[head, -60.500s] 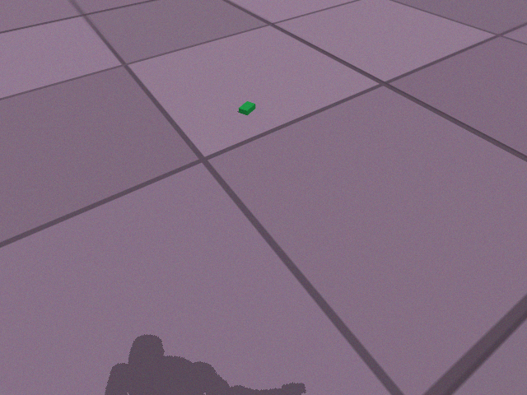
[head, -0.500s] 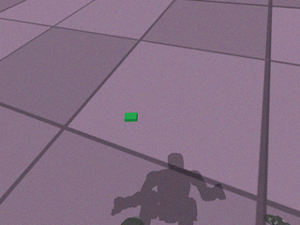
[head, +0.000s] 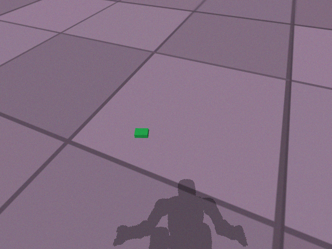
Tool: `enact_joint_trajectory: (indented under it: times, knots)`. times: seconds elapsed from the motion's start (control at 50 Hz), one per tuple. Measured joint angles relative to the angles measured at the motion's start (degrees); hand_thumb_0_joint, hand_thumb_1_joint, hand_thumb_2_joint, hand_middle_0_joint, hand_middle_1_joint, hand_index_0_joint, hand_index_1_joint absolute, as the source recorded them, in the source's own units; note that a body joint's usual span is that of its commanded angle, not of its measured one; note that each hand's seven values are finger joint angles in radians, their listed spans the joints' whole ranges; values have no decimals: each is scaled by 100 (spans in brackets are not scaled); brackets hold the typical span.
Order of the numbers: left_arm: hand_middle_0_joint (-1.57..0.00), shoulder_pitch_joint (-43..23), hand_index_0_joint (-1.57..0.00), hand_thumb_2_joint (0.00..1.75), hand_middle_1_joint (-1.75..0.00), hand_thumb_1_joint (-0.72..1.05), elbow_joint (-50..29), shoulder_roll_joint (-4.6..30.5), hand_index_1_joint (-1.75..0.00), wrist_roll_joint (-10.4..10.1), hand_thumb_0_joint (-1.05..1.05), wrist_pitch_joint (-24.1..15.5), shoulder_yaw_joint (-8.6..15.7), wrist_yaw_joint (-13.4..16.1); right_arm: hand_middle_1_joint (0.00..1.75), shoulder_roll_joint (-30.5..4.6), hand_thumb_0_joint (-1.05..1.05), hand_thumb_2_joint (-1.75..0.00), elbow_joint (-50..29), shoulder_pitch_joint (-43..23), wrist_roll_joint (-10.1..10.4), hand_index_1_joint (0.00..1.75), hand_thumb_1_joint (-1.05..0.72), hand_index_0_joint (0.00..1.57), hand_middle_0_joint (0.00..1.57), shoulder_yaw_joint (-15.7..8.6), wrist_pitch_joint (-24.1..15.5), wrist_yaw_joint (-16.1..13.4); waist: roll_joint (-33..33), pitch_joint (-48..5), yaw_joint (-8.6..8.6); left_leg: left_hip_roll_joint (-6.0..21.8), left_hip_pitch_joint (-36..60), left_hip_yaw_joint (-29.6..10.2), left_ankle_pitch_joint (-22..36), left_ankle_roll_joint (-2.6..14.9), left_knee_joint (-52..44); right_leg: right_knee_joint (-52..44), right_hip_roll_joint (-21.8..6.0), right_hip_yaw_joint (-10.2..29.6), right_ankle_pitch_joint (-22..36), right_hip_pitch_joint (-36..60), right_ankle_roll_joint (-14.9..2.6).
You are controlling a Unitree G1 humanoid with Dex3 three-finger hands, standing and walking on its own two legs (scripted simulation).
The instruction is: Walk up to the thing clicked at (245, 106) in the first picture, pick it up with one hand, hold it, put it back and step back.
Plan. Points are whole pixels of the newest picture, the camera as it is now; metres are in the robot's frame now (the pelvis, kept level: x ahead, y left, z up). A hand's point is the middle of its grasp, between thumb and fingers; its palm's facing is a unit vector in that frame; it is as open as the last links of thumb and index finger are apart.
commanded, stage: step back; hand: left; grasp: from above
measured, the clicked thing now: (141, 133) +1.10 +0.20 -0.75
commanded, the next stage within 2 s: stand in 0.52 s
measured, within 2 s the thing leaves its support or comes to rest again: neither
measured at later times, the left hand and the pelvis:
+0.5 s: hand out of the picture +0.12 +0.29 -0.16, palm faces +0.07 -0.93 -0.37, open 7.4 cm; pelvis +0.05 +0.02 -0.01, yaw +2 degrees
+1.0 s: hand out of the picture +0.14 +0.26 -0.14, palm faces +0.01 -0.94 -0.34, open 7.4 cm; pelvis +0.06 +0.01 +0.02, yaw +1 degrees
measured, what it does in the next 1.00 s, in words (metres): steps on the spot: left foot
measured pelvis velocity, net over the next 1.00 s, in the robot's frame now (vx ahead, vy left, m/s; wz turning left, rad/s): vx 0.06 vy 0.01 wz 0.02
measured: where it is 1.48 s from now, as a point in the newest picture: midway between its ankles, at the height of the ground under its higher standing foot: outside the picture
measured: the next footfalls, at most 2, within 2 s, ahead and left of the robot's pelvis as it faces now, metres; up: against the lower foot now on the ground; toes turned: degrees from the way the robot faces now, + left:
left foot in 0.34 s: +0.12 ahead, +0.15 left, +0.00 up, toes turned +2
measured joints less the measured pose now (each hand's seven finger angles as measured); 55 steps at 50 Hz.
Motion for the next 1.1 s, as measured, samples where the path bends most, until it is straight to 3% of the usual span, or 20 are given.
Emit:
enact_joint_trajectory:
  times: [0.04, 0.1, 0.18, 0.3, 0.36, 0.4, 0.46, 0.52, 0.74, 1.1]
  knots:
    - [-20, -40, -20, 89, -30, 90, 52, -98, -30, 30, 0, -86, 9, 57, 30, -110, 0, -90, -4, -47, 49, 30, -90, 20, 21, -16, 77, -41, 236, 65, 9, 181, -132, -96, -314, -4, 506, -283, 168, -136, 786, 171, -14]
    - [-20, -78, -20, 89, -30, 90, 37, -235, -30, 95, 0, -143, -26, 95, 30, -122, 0, -90, 59, -62, 76, 30, -90, 20, 20, -16, 184, -124, 344, 5, 90, -53, -581, -406, -965, 78, 1584, -116, 185, -253, 573, 184, -95]
    - [-20, -83, -20, 89, -30, 90, -5, -387, -30, 58, 0, -200, -107, 113, 30, -154, 0, -90, 95, -138, 98, 30, -90, 20, 20, 6, 150, -115, 389, 22, 199, -186, -1023, -422, -817, 65, 2128, -344, 90, -269, 572, 385, -81]
    - [-21, -187, -21, 89, -30, 90, 14, -335, -30, 22, 0, -174, -157, 142, 30, -107, 0, -90, 139, -292, 90, 30, -90, 20, 20, 36, 113, -91, 358, 116, 226, 70, -949, -218, -436, -29, 1005, -228, -43, -310, 385, 430, 19]
    - [-21, -332, -21, 89, -30, 90, 20, -233, -30, -36, 0, -85, -167, 174, 30, -11, 0, -90, 232, -419, 85, 30, -90, 20, 20, 43, 79, -121, 190, 225, 209, 14, -676, -36, 464, -71, 302, 158, -212, -279, 128, 338, 128]
    - [-20, -417, -20, 89, -30, 90, 33, -176, -30, -97, 0, -3, -170, 202, 30, 101, 0, -90, 275, -534, 75, 30, -90, 20, 20, 77, 76, -142, 10, 270, 249, -75, -641, 101, 424, -72, 308, 285, -310, -134, 66, 281, 164]
    - [-20, -547, -20, 89, -30, 90, 110, -141, -30, -156, 0, 71, -198, 216, 30, 182, 0, -90, 311, -707, 91, 30, -90, 20, 20, 157, 86, -129, 34, 242, 216, 15, -727, 89, 282, -38, 436, 152, -129, -22, -4, 313, 82]
    - [-20, -625, -20, 89, -30, 90, 207, -115, -30, -137, 0, 34, -223, 206, 30, 257, 0, -90, 380, -910, 110, 30, -90, 20, 20, 221, 114, -132, 43, 218, 207, 90, -711, 85, 262, -54, 410, -101, -52, -14, 232, 412, 180]
    - [-20, -796, -20, 89, -30, 90, 735, -313, -30, -130, 0, -22, -483, 121, 30, 230, 0, -90, 699, -1287, 188, 30, -90, 20, 21, 319, -75, -90, 96, 63, 147, 62, -74, 150, 671, -68, -623, -1089, -83, 23, 618, 1007, 239]
    - [-20, -907, -20, 89, -30, 90, 981, -295, -30, -88, 0, -37, -455, 122, 30, 138, 0, -90, 1104, -1101, 172, 30, -90, 20, 20, 287, 18, -78, 98, -15, 12, 156, 223, 138, 1036, -174, -1306, -1672, 15, 3, 936, 1248, 153]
